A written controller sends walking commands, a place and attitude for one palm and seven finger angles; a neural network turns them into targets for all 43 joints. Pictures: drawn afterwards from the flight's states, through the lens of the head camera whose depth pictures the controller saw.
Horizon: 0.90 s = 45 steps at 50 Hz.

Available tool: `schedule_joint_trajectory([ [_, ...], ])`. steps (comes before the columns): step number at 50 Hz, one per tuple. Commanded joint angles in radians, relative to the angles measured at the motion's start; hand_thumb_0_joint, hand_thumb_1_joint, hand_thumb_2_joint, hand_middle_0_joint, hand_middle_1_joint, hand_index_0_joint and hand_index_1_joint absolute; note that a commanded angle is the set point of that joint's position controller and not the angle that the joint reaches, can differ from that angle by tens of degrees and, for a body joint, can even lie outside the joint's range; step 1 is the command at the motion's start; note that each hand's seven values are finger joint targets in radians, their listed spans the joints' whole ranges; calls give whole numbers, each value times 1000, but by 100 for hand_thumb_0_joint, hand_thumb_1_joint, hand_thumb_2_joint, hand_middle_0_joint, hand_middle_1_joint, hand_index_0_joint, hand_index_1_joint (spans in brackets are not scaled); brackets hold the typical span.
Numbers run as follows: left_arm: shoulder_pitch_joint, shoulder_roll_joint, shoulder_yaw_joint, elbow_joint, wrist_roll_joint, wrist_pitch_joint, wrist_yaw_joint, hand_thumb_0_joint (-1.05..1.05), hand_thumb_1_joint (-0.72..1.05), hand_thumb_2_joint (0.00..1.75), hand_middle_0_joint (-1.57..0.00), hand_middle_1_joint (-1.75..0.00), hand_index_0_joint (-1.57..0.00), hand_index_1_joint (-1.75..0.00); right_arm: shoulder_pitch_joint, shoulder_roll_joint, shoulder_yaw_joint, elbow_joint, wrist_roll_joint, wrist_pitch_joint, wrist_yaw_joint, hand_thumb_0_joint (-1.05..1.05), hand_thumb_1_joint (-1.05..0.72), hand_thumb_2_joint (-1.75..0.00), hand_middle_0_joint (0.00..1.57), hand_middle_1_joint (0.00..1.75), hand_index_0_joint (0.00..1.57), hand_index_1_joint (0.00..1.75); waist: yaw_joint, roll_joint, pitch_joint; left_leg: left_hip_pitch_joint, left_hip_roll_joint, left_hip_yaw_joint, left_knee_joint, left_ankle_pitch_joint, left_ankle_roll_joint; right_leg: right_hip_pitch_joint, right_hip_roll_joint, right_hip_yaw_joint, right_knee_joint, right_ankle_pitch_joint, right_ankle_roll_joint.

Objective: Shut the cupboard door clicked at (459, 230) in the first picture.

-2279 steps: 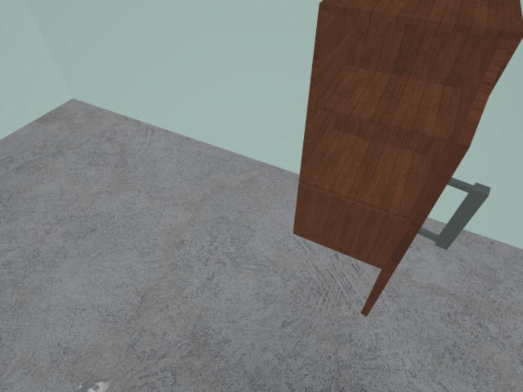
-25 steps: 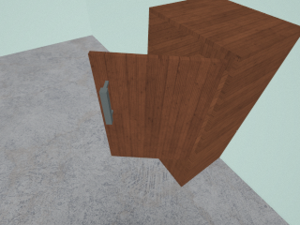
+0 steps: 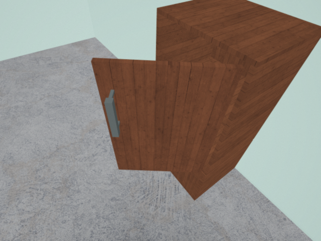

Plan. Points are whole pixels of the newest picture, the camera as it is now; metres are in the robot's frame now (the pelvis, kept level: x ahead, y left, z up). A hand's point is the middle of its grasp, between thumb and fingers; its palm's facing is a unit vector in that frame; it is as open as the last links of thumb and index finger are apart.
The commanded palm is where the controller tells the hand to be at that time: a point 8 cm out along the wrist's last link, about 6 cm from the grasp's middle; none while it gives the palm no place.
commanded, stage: look again from close up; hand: left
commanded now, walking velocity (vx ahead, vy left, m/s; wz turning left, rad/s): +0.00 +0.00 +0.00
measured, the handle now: (114, 114) +0.47 +0.18 +0.03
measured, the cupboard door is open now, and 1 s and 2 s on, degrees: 52 52 52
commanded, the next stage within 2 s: raise the hand and make a fist in 0.16 s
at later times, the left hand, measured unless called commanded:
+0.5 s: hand (97, 198) +0.22 +0.17 +0.00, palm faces +0.21 -0.98 -0.08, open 7.0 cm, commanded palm +0.11 +0.21 -0.06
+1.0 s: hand (112, 209) +0.20 +0.14 -0.04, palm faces -0.09 -1.00 -0.03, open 4.6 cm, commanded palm +0.15 +0.21 -0.02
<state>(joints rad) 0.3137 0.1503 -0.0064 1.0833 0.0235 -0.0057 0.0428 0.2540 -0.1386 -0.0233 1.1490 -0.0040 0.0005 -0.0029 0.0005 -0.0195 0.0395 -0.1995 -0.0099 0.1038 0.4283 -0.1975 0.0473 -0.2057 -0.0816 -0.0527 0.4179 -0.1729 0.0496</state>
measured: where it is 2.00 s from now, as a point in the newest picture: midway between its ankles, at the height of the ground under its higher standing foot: outside the picture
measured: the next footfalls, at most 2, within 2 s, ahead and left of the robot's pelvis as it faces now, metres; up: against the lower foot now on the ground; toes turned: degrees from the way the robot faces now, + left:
none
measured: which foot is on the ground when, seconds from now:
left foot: down 0.00-1.00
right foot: down 0.00-1.00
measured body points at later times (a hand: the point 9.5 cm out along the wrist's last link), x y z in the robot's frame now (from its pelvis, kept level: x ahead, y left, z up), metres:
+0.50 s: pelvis -0.01 -0.01 -0.02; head -0.01 -0.02 +0.43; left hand +0.20 +0.22 +0.01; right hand +0.12 -0.27 -0.12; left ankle +0.03 +0.09 -0.74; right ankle +0.03 -0.15 -0.74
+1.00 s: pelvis +0.01 -0.05 -0.10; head +0.08 -0.06 +0.34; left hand +0.20 +0.19 -0.03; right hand +0.24 -0.23 -0.18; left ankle +0.03 +0.09 -0.74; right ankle +0.03 -0.15 -0.74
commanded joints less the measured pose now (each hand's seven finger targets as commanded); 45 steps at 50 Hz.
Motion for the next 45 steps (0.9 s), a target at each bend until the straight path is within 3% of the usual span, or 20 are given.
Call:
schedule_joint_trajectory([
  [1, 74, 87, 11, -27, -3, -10, 5, 0, 90, 90, -20, -30, -20, -30, 39, -98, -12, -36, 0, -16, -8, 0, -90, -90, 20, 30, 20, 30, 4, 1, 40, -36, 111, -127, -134, -54, -25, -15, -42, 57, -72, -14, -45],
  [12, 81, 75, 12, -18, -4, -11, 6, 0, 90, 90, -20, -30, -20, -30, 56, -85, -12, -22, 0, -17, -12, 0, -90, -90, 20, 30, 20, 30, 2, 17, 25, -18, 111, -118, -127, -38, -25, -10, -43, 63, -75, -1, -47],
  [13, 67, 115, 4, 14, 10, -14, 37, 0, 90, 90, -20, -30, -20, -30, 10, -142, 2, -104, 1, -32, -10, 0, -90, -90, 20, 30, 20, 30, 5, 68, 56, -78, 144, -90, 22, 109, -48, -30, -57, 63, -12, 60, -62],
  [14, -832, 635, 349, -1673, -114, -276, 22, 0, 90, 90, -20, -30, -20, -30, 48, -354, -22, -450, -2, -208, -103, 0, -90, -90, 20, 30, 20, 30, -181, 69, -382, 212, 78, -111, -29, 150, -35, 25, 77, -10, 94, 138, -74],
  [15, -144, 185, 22, -1390, -146, -197, 30, 0, 90, 90, -22, -32, -22, -32, -30, -199, 33, -450, 57, -285, -103, 0, -90, -90, 20, 30, 20, 30, -9, 334, -459, 261, 71, -113, -68, 161, -69, -49, 106, -57, 114, -49, -88],
  [16, -141, 179, 53, -1319, -175, -141, 83, 0, 90, 90, -24, -34, -24, -34, -40, -242, 30, -384, 49, -327, -106, 0, -90, -90, 20, 30, 20, 30, -11, 290, -377, 165, 82, -134, -85, 61, -113, -46, 117, -60, 168, -128, -87],
  [17, 144, -90, -88, -973, -160, -21, 86, 0, 90, 90, -25, -36, -25, -36, -58, -172, 31, -342, 56, -340, -82, 0, -90, -90, 20, 30, 20, 30, -17, 173, -139, -27, 74, -159, -124, -138, -89, -129, 85, -67, 170, -155, -71],
  [18, -1, -76, -132, -1177, -196, -39, 87, 0, 90, 90, -27, -38, -27, -38, -36, -217, 20, -420, 74, -359, -70, 0, -90, -90, 20, 30, 20, 30, -41, 161, -11, -108, 53, -173, -91, -268, -67, -137, 70, -56, 115, -137, -69],
  [20, -10, -13, -64, -1112, -170, -138, 71, 0, 90, 90, -31, -42, -31, -42, -58, -234, 0, -474, 48, -400, -61, 0, -90, -90, 20, 30, 20, 30, -75, 38, 121, -201, 19, -172, 15, -301, -51, -247, 59, -40, 74, -240, -60],
  [21, 46, 22, -6, -1014, -167, -189, 54, 0, 90, 90, -33, -44, -33, -44, -43, -242, -15, -500, 37, -404, -47, 0, -90, -90, 20, 30, 20, 30, -67, -40, 118, -262, -2, -175, 71, -310, -59, -304, 59, -45, 94, -300, -63],
  [22, 135, -9, 7, -921, -178, -252, 16, 0, 90, 90, -35, -46, -35, -46, -42, -231, -25, -524, 31, -402, -36, 0, -90, -90, 20, 30, 20, 30, -39, -213, 113, -322, 0, -165, 129, -297, -65, -361, 68, -67, 143, -363, -62],
  [24, 318, -5, 82, -839, -230, -408, -104, 0, 90, 90, -38, -50, -38, -50, -61, -224, -53, -576, 14, -396, -13, 0, -90, -90, 20, 30, 20, 30, 29, -366, 23, -430, -12, -114, 261, -246, -75, -421, 72, -57, 228, -453, -68],
  [25, 373, 9, 114, -850, -261, -486, -176, 0, 90, 90, -40, -52, -40, -52, -80, -229, -64, -606, 4, -385, 1, 0, -90, -90, 20, 30, 20, 30, 58, -369, -33, -466, -20, -95, 313, -222, -80, -411, 66, -34, 261, -459, -75],
  [26, 402, 96, 208, -812, -278, -549, -242, 0, 90, 90, -42, -54, -42, -54, -94, -240, -80, -628, 10, -365, 17, 0, -90, -90, 20, 30, 20, 30, 81, -279, -73, -493, -24, -82, 363, -196, -89, -391, 57, -2, 308, -424, -91],
  [27, 360, 99, 198, -852, -294, -610, -316, 0, 90, 90, -44, -56, -44, -56, -123, -249, -78, -678, 5, -354, 30, 0, -90, -90, 20, 30, 20, 30, 70, -211, -100, -528, -35, -76, 406, -212, -88, -393, 44, 18, 347, -408, -97],
  [31, 243, 234, 291, -1097, -285, -614, -349, 0, 90, 90, -51, -64, -51, -64, -158, -233, -82, -791, 23, -318, 22, 0, -90, -90, 20, 30, 20, 30, 105, 133, -243, -574, -37, -67, 471, -245, -55, -460, 58, 46, 494, -369, -98],
  [35, 60, 220, 228, -1536, -322, -655, -294, 0, 90, 90, -58, -72, -58, -72, -121, -214, -58, -823, 15, -325, -1, 0, -90, -90, 20, 30, 20, 30, 32, 285, -411, -474, -11, -115, 556, -165, -29, -522, 79, 55, 549, -242, -96],
  [40, -18, 149, 99, -1534, -334, -682, -354, 0, 90, 90, -68, -82, -68, -82, -63, -233, -45, -742, 17, -341, -47, 0, -90, -90, 20, 30, 20, 30, -82, 115, -339, -568, 14, -146, 697, -140, -14, -626, 98, 79, 558, -213, -77],
  [42, 12, 166, 111, -1394, -339, -602, -411, 0, 90, 90, -71, -86, -71, -86, -59, -237, -42, -728, 32, -331, -64, 0, -90, -90, 20, 30, 20, 30, -81, 36, -293, -642, 16, -142, 715, -165, -16, -605, 93, 105, 528, -242, -70],
  [45, 157, 208, 184, -1270, -335, -398, -471, 0, 90, 90, -77, -92, -77, -92, -74, -234, -52, -775, 56, -292, -75, 0, -90, -90, 20, 30, 20, 30, -20, -96, -343, -681, 9, -121, 676, -162, -16, -477, 60, 150, 453, -279, -48],
])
